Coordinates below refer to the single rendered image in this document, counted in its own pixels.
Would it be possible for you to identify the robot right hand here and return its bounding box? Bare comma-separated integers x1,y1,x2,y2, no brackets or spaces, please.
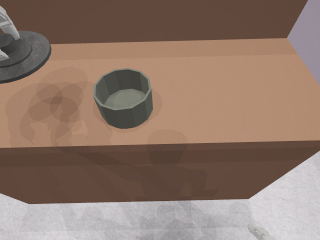
247,224,277,240

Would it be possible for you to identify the robot left hand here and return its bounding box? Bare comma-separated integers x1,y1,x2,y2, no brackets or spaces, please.
0,6,20,61

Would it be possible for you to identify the table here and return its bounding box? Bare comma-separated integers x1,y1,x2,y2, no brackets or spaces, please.
0,0,320,204

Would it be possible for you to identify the lid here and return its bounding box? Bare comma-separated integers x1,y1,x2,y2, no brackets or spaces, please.
0,31,52,84

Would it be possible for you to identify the knob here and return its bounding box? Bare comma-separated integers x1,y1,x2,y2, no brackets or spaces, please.
0,33,19,55

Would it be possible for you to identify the pot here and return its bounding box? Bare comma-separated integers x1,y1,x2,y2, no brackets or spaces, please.
93,68,153,129

